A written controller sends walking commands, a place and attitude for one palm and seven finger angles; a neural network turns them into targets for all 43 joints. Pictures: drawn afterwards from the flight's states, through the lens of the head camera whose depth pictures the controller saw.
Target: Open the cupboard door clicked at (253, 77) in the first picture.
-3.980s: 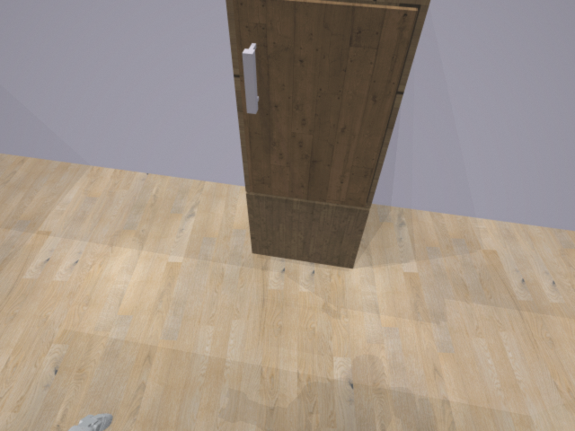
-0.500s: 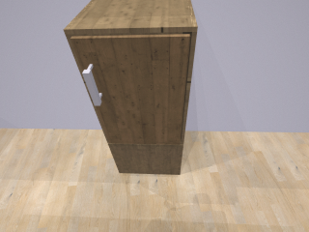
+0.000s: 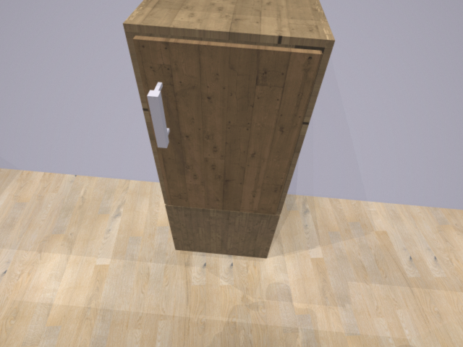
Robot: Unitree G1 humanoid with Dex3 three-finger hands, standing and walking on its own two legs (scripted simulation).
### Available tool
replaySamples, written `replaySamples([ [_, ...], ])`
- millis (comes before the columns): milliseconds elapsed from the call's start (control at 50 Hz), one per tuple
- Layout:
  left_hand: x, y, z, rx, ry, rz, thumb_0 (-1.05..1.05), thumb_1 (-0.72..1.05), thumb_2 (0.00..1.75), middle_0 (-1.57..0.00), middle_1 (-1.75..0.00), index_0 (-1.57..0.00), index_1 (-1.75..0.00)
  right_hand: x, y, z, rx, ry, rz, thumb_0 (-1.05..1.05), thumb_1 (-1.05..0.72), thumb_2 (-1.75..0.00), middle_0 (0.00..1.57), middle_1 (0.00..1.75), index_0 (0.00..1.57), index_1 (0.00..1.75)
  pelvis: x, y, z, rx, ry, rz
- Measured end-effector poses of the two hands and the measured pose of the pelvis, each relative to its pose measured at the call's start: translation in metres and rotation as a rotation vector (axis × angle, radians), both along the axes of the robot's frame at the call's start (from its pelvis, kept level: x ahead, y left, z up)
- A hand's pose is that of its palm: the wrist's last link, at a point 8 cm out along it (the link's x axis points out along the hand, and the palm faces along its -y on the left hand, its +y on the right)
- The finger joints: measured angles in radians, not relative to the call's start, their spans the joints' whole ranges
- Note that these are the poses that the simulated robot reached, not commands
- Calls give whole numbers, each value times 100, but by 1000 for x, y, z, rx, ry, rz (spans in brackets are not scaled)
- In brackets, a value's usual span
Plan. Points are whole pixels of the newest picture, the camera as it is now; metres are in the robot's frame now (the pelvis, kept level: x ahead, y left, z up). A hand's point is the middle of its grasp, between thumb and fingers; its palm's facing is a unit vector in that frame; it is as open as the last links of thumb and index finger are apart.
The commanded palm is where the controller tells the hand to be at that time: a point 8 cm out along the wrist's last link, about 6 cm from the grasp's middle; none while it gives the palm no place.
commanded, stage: come to a stop and stand still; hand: left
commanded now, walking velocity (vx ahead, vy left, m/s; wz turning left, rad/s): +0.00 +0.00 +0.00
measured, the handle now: (161, 115) +0.60 +0.23 +0.05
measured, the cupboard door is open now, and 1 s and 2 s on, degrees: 0 0 0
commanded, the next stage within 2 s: look again from close up in 0.12 s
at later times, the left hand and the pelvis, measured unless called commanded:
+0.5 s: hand out of the picture +0.03 +0.20 -0.17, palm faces +0.03 -0.96 -0.27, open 7.4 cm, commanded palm none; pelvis -0.02 -0.01 -0.01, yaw +0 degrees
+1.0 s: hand out of the picture -0.06 +0.17 -0.18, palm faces +0.05 -0.98 -0.20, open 7.4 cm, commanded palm none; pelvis -0.05 -0.02 +0.00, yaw +1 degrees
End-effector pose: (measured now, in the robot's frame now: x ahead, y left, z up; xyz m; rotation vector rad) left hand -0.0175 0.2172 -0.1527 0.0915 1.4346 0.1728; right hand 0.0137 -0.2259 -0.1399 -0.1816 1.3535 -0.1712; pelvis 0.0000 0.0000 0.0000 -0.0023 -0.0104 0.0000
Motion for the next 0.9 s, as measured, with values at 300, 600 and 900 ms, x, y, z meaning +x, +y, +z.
replaySamples([
  [300, 17, 12, 4, 33, -57, -59, 1, 91, 89, -20, -30, -20, -30, -19, 4, -2, 27, 5, -10, 1, -91, -89, 20, 30, 21, 30, -3, 0, -2, 7, 4, 9],
  [600, 42, 27, 20, 120, -252, -89, 1, 91, 89, -20, -30, -20, -30, 14, -45, 7, -43, -192, 30, 1, -91, -89, 20, 30, 20, 30, -28, -12, -7, 2, -47, 9],
  [900, -15, 7, 14, 75, -151, -63, 1, 91, 89, -20, -30, -20, -30, -39, -39, 4, -6, -76, 30, 0, -90, -89, 20, 30, 20, 30, -50, -18, -1, 3, -41, 16],
])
